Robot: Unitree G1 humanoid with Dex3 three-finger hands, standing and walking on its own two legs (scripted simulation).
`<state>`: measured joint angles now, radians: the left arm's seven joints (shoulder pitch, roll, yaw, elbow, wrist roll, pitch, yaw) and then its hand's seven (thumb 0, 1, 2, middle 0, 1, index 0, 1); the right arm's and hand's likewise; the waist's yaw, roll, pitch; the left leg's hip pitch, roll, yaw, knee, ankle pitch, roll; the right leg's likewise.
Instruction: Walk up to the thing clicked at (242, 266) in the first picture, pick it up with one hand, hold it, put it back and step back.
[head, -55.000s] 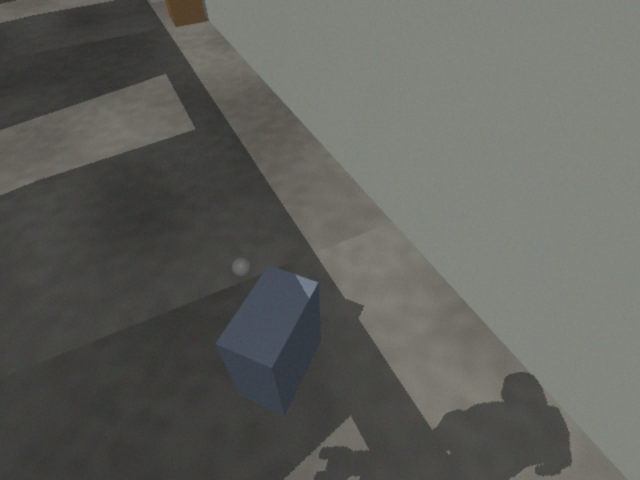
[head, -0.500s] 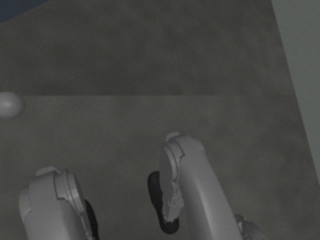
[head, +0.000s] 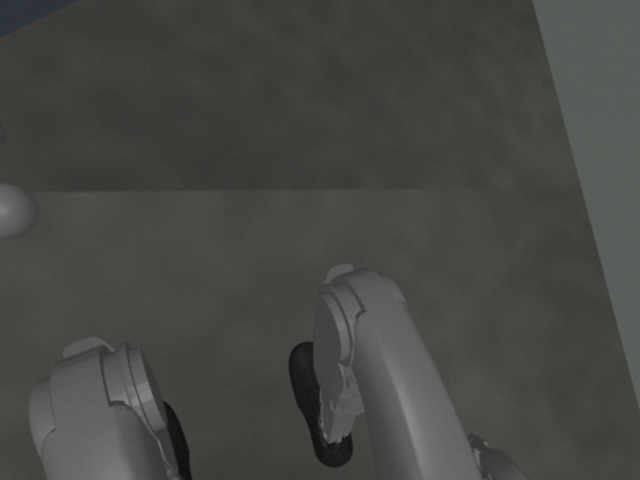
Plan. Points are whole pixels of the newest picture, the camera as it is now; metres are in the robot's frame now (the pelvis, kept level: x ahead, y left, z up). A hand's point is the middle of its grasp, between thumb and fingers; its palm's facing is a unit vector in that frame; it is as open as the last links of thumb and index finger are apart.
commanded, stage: approach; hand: left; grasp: from above
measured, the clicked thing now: (5, 211) +0.51 +0.30 -0.29
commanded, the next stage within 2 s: close in in 0.38 s
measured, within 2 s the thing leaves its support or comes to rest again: neither
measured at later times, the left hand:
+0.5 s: hand out of the picture +0.48 +0.32 -0.19, palm faces -0.53 -0.10 -0.84, open 14.0 cm
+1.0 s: hand out of the picture +0.49 +0.29 -0.21, palm faces -0.48 -0.08 -0.87, open 14.0 cm
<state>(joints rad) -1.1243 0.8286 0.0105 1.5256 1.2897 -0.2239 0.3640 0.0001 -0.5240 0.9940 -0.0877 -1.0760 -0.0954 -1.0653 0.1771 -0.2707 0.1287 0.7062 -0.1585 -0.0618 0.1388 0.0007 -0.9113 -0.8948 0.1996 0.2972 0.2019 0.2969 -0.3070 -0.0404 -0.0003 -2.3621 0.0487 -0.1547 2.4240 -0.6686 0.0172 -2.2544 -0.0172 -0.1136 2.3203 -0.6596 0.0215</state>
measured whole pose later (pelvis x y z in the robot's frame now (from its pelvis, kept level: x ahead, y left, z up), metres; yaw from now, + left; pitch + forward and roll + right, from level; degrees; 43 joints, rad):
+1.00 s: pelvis +0.00 +0.00 -0.01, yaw -2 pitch +32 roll -11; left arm -1.16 0.91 0.08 1.67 1.31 -0.16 0.43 0.00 -0.50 1.00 -0.09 -1.02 -0.09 -1.02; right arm 0.17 -0.30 0.20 0.64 -0.18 -0.11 0.17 0.00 -0.90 -0.90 0.20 0.30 0.20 0.30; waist -0.37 -0.05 0.08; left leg -2.38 0.05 -0.18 2.48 -0.68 0.02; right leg -2.27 0.00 -0.13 2.35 -0.65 0.03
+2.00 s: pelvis +0.01 +0.00 -0.02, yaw -5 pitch +29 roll -14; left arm -1.15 1.04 0.10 1.75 1.31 -0.20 0.56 0.00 -0.42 0.98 -0.14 -1.03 -0.14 -1.03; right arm 0.13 -0.34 0.30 0.63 -0.24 -0.21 0.22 0.00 -0.91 -0.90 0.20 0.30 0.20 0.30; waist -0.41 -0.14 0.17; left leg -2.38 0.06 -0.25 2.55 -0.73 0.01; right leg -2.25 0.02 -0.18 2.38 -0.67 0.04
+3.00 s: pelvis +0.00 +0.01 -0.02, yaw -6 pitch +28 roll -15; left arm -1.17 1.07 0.06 1.76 1.29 -0.20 0.56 -0.01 0.06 0.58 -0.48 -0.82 -0.57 -0.78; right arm 0.12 -0.35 0.33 0.60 -0.25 -0.22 0.21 0.00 -0.91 -0.90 0.20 0.30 0.20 0.30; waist -0.41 -0.15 0.19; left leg -2.37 0.06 -0.26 2.54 -0.70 0.02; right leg -2.23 0.03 -0.19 2.36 -0.64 0.05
